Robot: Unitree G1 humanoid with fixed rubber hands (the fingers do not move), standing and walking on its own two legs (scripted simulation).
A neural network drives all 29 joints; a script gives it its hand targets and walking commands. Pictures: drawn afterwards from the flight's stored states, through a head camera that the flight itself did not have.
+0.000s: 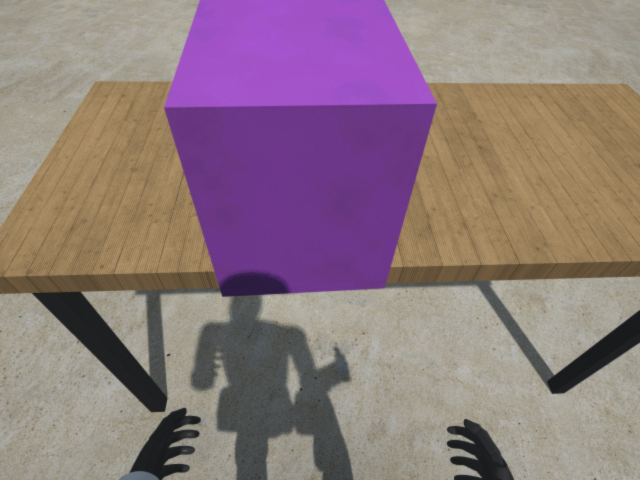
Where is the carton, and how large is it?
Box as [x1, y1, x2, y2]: [164, 0, 436, 296]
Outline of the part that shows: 200,0 164,108 222,296 384,287 436,105 384,1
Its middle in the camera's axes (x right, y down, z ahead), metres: -0.03 -0.12 +0.53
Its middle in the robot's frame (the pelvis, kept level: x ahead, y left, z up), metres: +0.49 +0.05 +0.14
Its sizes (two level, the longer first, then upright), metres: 0.257 0.237 0.299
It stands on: a table, 0.75 m high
